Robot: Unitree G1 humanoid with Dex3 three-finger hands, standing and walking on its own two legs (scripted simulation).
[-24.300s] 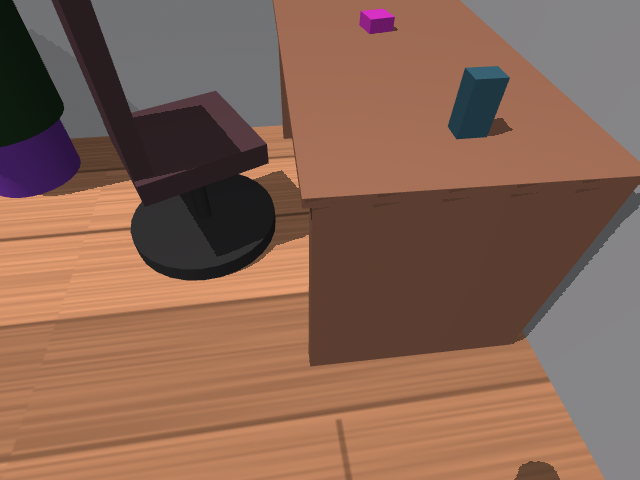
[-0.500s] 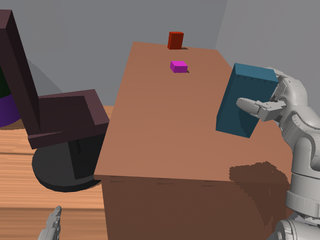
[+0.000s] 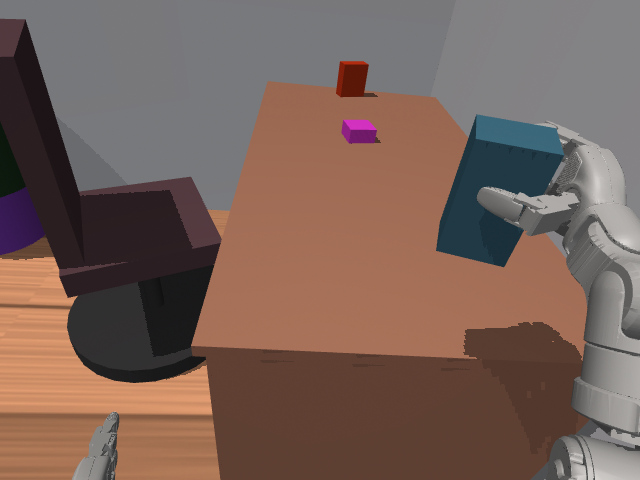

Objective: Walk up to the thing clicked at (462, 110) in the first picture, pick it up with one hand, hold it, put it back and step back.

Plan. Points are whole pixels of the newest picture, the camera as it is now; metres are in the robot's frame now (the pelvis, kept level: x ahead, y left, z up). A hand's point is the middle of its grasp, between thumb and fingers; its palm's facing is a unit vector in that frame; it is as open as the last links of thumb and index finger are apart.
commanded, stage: hold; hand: right
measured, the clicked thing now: (491, 194) +0.34 -0.16 +0.28
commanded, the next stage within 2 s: crouch in 0.74 s
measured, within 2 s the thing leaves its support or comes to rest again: neither
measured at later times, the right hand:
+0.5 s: hand (506, 188) +0.34 -0.18 +0.29, palm faces +0.11 +0.99 -0.01, open 9.8 cm
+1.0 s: hand (505, 193) +0.34 -0.18 +0.28, palm faces +0.12 +0.99 +0.03, open 9.8 cm
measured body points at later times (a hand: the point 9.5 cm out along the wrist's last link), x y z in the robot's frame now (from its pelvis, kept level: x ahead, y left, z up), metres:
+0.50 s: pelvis +0.00 -0.01 +0.00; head -0.06 +0.03 +0.45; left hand +0.17 +0.25 -0.07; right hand +0.33 -0.23 +0.29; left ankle +0.02 +0.11 -0.74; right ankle +0.03 -0.12 -0.74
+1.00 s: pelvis +0.00 +0.00 +0.00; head -0.06 +0.03 +0.45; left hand +0.18 +0.25 -0.06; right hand +0.33 -0.23 +0.28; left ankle +0.02 +0.11 -0.74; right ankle +0.03 -0.12 -0.74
